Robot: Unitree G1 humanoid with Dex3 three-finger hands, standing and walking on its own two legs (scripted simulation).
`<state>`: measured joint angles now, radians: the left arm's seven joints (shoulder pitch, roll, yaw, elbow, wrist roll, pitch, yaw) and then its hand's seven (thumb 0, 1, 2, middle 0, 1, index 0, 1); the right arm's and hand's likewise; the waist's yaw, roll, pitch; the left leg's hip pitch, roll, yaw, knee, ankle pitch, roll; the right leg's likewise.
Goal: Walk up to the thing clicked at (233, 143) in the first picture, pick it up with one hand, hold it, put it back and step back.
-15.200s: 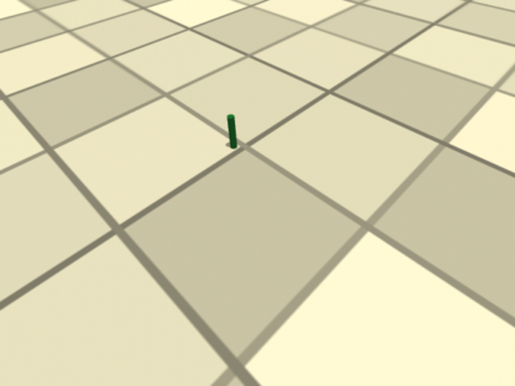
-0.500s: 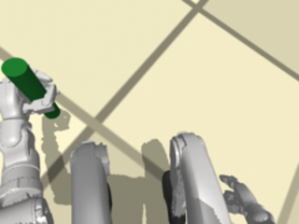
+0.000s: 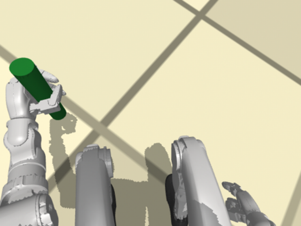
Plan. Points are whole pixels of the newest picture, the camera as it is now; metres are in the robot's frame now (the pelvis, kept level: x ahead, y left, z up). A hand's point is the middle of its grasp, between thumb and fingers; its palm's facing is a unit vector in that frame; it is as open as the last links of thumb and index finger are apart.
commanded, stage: lift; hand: left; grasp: from the side
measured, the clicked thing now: (44, 95) +0.44 +0.25 -0.03
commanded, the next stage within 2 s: none
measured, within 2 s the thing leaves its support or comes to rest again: neither
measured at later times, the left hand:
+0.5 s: hand (41, 87) +0.43 +0.23 +0.03, palm faces +0.08 -1.00 -0.03, open 5.3 cm
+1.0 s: hand out of the picture +0.39 +0.22 +0.19, palm faces +0.12 -0.99 -0.05, open 5.3 cm
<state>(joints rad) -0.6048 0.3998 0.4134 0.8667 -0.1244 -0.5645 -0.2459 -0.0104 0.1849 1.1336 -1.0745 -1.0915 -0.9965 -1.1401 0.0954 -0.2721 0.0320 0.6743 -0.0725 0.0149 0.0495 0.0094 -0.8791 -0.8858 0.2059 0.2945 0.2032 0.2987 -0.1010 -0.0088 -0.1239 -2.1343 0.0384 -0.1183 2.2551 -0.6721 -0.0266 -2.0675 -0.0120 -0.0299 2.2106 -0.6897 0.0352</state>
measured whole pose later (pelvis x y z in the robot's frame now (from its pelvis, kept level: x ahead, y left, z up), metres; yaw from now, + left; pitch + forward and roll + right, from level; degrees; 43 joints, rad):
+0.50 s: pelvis +0.00 +0.00 +0.04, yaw +1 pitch +32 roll -4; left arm -0.53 0.37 0.38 0.72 -0.16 -0.49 -0.27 -0.01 0.19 1.13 -1.07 -1.11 -0.99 -1.14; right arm 0.12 -0.26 0.01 0.67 -0.03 0.01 0.03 0.01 -0.90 -0.89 0.21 0.29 0.20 0.30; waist -0.08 0.01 -0.16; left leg -2.04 0.04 -0.10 2.13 -0.67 -0.03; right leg -1.97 -0.02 -0.03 2.10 -0.69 0.03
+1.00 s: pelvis +0.03 +0.00 +0.17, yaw +2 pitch +28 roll -4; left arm -0.22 0.29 0.23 0.29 -0.19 -0.28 -0.13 -0.01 0.19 1.12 -1.06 -1.12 -0.99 -1.14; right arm 0.12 -0.24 -0.01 0.60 0.03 -0.02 -0.03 0.01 -0.88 -0.88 0.21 0.29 0.20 0.30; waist -0.03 0.03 -0.18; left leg -1.58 0.05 -0.07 1.72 -0.63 -0.02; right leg -1.52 -0.03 -0.04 1.67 -0.64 0.03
